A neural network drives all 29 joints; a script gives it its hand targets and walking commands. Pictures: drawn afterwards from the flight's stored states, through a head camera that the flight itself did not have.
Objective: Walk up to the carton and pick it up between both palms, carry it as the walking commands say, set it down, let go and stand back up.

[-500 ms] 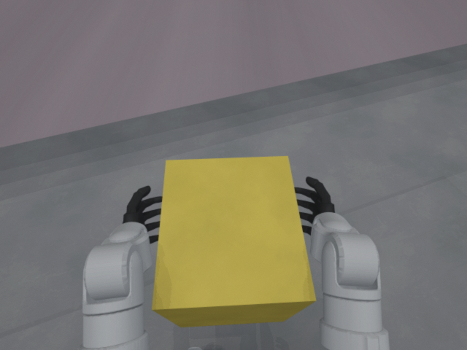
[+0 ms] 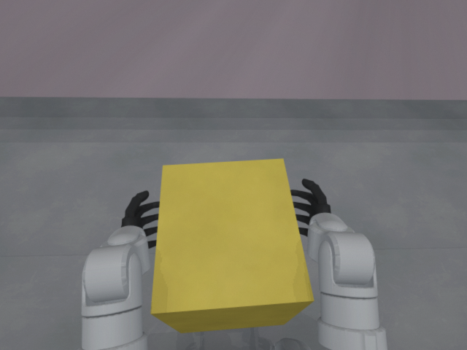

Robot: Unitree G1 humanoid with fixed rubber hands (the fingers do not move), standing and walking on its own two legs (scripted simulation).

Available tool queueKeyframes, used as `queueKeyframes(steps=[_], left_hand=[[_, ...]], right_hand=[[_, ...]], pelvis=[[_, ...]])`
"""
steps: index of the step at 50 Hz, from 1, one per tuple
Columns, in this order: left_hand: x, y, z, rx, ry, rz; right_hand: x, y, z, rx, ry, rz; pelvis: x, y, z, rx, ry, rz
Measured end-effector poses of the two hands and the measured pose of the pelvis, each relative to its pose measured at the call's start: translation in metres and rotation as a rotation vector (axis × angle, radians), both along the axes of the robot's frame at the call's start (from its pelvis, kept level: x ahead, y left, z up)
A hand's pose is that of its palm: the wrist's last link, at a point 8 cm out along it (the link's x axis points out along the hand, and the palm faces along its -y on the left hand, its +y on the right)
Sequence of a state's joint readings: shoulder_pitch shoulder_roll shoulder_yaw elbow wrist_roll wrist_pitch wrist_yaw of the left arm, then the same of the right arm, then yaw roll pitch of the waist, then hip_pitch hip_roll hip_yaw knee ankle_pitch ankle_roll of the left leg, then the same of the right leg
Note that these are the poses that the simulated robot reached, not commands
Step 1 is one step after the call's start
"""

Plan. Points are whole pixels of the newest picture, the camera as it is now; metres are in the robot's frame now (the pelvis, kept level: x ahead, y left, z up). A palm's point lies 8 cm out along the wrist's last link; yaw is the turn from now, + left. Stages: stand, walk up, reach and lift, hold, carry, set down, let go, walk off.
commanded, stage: carry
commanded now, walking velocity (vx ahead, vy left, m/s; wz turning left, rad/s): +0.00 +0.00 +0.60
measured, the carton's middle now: (228, 252) +0.29 +0.00 -0.02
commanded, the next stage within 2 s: none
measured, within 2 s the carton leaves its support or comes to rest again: neither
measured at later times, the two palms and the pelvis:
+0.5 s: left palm (71, 296) +0.17 +0.19 +0.12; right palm (290, 223) +0.27 -0.08 +0.12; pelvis -0.05 -0.02 +0.02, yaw +19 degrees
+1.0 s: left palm out of the picture +0.03 +0.27 +0.10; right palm (207, 275) +0.20 +0.04 +0.10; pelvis -0.12 -0.01 +0.01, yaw +34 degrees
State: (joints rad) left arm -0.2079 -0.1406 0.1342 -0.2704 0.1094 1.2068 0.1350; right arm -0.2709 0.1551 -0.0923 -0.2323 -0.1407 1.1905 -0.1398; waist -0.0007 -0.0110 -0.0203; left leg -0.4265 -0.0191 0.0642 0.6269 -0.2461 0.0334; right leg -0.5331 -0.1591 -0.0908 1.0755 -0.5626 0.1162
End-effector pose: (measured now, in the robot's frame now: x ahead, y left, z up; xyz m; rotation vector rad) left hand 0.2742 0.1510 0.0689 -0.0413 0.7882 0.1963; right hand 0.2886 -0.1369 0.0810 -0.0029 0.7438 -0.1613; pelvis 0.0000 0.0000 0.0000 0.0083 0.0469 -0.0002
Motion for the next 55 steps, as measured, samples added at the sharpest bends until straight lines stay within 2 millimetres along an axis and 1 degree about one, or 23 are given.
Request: queueKeyframes(steps=[2, 5, 8, 12, 16, 19, 22, 26, 30, 31, 33, 36, 38, 40, 43, 47, 51, 55], left_hand=[[-0.009, 0.007, 0.005, 0.005, -0.016, 0.03], [-0.018, 0.011, 0.015, 0.014, -0.051, 0.063], [-0.027, 0.01, 0.023, 0.03, -0.07, 0.081], [-0.04, 0.001, 0.033, 0.071, -0.08, 0.096], [-0.058, -0.001, 0.038, 0.081, -0.043, 0.121], [-0.071, 0.006, 0.048, 0.089, -0.056, 0.161], [-0.084, 0.02, 0.054, 0.087, -0.073, 0.216], [-0.109, 0.048, 0.051, 0.079, -0.077, 0.295], [-0.137, 0.081, 0.034, 0.053, -0.072, 0.361], [-0.144, 0.09, 0.028, 0.046, -0.075, 0.377], [-0.162, 0.104, 0.013, 0.017, -0.048, 0.418], [-0.189, 0.116, 0.001, -0.002, 0.01, 0.47], [-0.204, 0.121, 0.0, -0.007, 0.013, 0.503], [-0.215, 0.125, 0.004, -0.001, -0.002, 0.53], [-0.226, 0.127, 0.011, 0.016, -0.026, 0.558], [-0.237, 0.123, 0.021, 0.035, -0.045, 0.575], [-0.246, 0.112, 0.029, 0.061, -0.042, 0.586], [-0.258, 0.098, 0.035, 0.104, -0.029, 0.606]], right_hand=[[-0.001, 0.007, 0.002, 0.007, -0.016, 0.029], [-0.003, 0.013, 0.008, 0.016, -0.051, 0.06], [-0.007, 0.011, 0.013, 0.029, -0.07, 0.08], [-0.013, 0.004, 0.014, 0.059, -0.083, 0.101], [-0.022, 0.004, 0.02, 0.058, -0.05, 0.134], [-0.022, 0.013, 0.03, 0.075, -0.064, 0.168], [-0.021, 0.031, 0.038, 0.077, -0.087, 0.215], [-0.025, 0.066, 0.04, 0.072, -0.095, 0.289], [-0.035, 0.107, 0.034, 0.042, -0.093, 0.358], [-0.038, 0.118, 0.03, 0.034, -0.096, 0.373], [-0.045, 0.137, 0.022, 0.001, -0.072, 0.416], [-0.058, 0.157, 0.01, -0.02, -0.016, 0.471], [-0.065, 0.167, 0.009, -0.016, -0.011, 0.499], [-0.07, 0.174, 0.01, -0.005, -0.024, 0.523], [-0.077, 0.18, 0.014, 0.01, -0.049, 0.551], [-0.084, 0.178, 0.021, 0.023, -0.07, 0.571], [-0.089, 0.17, 0.023, 0.042, -0.072, 0.585], [-0.095, 0.16, 0.021, 0.078, -0.064, 0.608]], pelvis=[[-0.006, 0.0, 0.001, -0.004, 0.001, 0.022], [-0.013, -0.003, 0.002, -0.004, 0.005, 0.053], [-0.019, -0.01, 0.003, -0.004, 0.011, 0.086], [-0.025, -0.022, 0.002, -0.012, 0.008, 0.134], [-0.031, -0.03, 0.014, 0.033, 0.0, 0.194], [-0.037, -0.032, 0.019, 0.054, -0.004, 0.234], [-0.045, -0.03, 0.021, 0.067, -0.002, 0.279], [-0.055, -0.022, 0.017, 0.065, 0.0, 0.336], [-0.067, -0.004, 0.005, 0.035, -0.001, 0.39], [-0.07, 0.001, 0.0, 0.026, -0.001, 0.404], [-0.077, 0.006, -0.002, 0.029, -0.002, 0.43], [-0.088, 0.009, 0.001, 0.001, -0.007, 0.464], [-0.096, 0.009, 0.003, -0.01, -0.008, 0.488], [-0.103, 0.008, 0.004, -0.014, -0.006, 0.508], [-0.11, 0.006, 0.005, -0.017, 0.001, 0.535], [-0.116, -0.001, 0.006, -0.021, 0.013, 0.57], [-0.12, -0.013, 0.008, -0.027, 0.024, 0.611], [-0.123, -0.029, 0.007, -0.032, 0.015, 0.652]])
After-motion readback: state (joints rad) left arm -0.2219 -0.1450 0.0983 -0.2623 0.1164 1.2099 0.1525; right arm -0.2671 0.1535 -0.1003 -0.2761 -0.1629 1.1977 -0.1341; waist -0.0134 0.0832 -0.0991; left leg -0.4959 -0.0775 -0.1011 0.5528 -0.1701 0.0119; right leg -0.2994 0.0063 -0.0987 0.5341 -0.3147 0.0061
